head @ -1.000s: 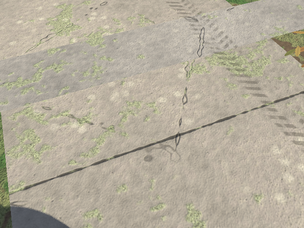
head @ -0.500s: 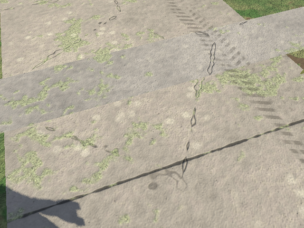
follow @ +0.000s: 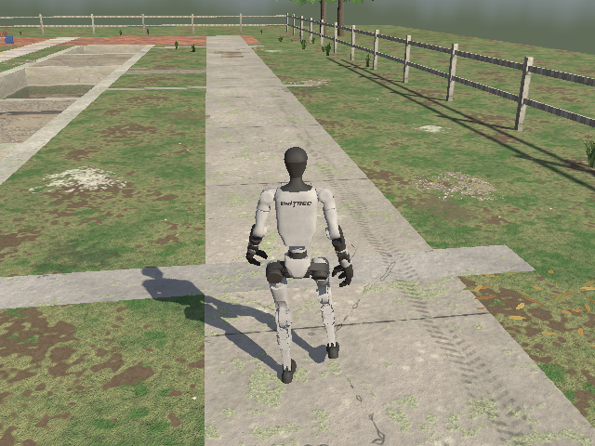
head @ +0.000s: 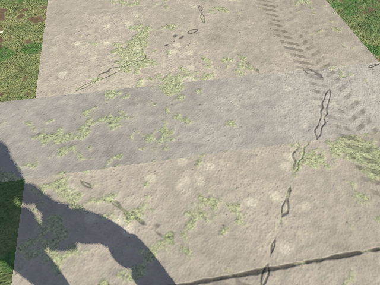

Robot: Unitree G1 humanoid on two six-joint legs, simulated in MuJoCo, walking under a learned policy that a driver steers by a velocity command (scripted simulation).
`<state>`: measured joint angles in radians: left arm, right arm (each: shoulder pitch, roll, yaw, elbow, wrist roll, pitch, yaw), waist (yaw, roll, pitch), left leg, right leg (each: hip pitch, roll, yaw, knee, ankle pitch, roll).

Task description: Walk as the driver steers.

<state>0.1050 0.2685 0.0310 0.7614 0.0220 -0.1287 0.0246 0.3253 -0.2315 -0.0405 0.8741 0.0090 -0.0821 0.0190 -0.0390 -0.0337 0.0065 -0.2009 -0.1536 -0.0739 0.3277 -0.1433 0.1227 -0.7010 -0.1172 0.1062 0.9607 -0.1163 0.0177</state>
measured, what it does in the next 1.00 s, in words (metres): walks ahead, turning left: right foot, then left foot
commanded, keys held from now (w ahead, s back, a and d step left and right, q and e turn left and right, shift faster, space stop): w+q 0.46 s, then q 0.40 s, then no key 0.14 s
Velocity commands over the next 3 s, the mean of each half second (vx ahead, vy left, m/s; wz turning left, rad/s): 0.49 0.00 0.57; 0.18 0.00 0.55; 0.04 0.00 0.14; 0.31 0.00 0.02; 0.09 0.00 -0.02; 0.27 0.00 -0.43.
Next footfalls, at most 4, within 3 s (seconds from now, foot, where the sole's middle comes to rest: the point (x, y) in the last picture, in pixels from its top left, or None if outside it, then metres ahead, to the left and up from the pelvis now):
0.22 right None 0.31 -0.14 -0.78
0.70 left None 0.46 0.19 -0.78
1.16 right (198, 269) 0.55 -0.04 -0.78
2.08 right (147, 196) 0.85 0.15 -0.78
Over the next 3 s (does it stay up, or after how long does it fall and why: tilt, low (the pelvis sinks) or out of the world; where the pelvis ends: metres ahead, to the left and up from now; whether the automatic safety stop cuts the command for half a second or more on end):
stays up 0.85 0.23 0.00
